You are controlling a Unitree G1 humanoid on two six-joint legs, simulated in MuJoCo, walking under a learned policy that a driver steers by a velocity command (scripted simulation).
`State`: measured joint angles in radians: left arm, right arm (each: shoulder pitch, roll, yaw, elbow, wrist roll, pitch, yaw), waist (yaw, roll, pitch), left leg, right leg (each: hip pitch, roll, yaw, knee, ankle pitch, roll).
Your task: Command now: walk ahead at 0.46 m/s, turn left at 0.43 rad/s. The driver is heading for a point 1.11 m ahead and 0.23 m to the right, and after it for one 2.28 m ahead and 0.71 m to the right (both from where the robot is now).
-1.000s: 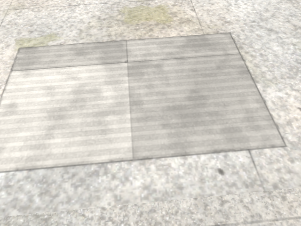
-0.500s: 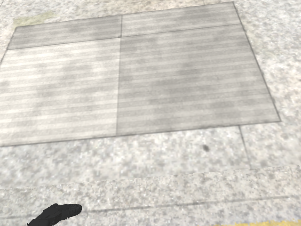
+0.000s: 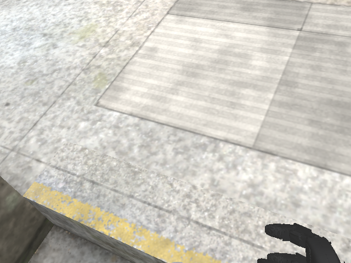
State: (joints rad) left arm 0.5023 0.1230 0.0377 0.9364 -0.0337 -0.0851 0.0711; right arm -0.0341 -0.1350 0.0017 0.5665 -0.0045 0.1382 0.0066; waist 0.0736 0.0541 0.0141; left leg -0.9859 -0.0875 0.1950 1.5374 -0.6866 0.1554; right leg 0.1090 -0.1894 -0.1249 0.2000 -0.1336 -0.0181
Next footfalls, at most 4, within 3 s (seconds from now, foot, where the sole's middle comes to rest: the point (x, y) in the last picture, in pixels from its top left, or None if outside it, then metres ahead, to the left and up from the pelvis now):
0.70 right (256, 250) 0.37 -0.08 -0.37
1.16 left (189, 162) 0.63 0.09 -0.37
1.64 right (277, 100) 0.87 -0.19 -0.37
2.20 left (281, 35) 1.22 -0.25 -0.37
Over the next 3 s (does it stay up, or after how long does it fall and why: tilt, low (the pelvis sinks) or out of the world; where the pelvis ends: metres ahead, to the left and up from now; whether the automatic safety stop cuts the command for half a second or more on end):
stays up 1.44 -0.41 0.41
